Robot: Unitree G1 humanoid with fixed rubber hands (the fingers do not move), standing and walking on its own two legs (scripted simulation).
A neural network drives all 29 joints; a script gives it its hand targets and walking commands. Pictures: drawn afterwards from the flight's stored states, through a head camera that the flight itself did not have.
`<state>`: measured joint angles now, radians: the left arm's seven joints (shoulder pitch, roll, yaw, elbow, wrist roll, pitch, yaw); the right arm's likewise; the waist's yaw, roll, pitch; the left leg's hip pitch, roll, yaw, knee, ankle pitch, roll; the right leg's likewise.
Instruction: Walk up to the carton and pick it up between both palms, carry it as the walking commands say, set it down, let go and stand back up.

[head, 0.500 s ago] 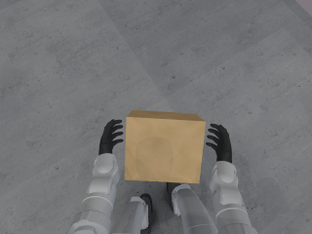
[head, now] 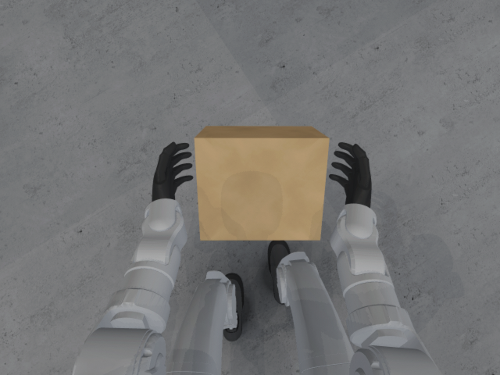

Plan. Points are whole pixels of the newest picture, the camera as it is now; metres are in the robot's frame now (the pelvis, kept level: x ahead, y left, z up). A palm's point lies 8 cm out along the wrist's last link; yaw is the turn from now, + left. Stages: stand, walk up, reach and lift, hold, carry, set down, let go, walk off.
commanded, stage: set down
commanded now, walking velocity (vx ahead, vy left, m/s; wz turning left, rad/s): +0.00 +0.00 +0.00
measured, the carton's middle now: (259, 179) +0.41 -0.03 -0.26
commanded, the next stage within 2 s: none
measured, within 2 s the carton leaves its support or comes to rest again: neither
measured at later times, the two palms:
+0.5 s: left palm (174, 176) +0.42 +0.13 -0.22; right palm (334, 180) +0.39 -0.17 -0.21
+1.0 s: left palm (183, 167) +0.45 +0.13 -0.29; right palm (324, 174) +0.41 -0.17 -0.29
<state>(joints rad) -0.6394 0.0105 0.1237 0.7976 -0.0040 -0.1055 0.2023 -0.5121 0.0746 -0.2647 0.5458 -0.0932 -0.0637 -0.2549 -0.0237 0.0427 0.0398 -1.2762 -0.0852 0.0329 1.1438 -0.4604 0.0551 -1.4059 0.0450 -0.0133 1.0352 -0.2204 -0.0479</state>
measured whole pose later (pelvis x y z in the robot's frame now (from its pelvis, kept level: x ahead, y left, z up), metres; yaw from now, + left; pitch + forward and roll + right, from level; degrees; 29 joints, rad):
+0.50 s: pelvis -0.02 +0.01 -0.09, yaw +0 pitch +40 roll +2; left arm -0.83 0.06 0.16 0.80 -0.04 0.04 0.24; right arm -0.72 0.05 -0.28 0.55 -0.07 0.09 -0.28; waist -0.04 0.04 -0.03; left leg -1.65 -0.09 0.07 1.55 -0.59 0.07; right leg -1.80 0.04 -0.01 1.42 -0.31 -0.05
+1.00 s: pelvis -0.04 +0.00 -0.17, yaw +2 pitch +44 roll +3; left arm -1.03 0.12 0.22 0.86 -0.04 0.13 0.21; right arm -0.88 0.03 -0.32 0.55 -0.07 0.20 -0.28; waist -0.04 0.04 -0.04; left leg -1.94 -0.09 0.10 1.80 -0.64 0.07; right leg -2.10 0.04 -0.01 1.67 -0.33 -0.05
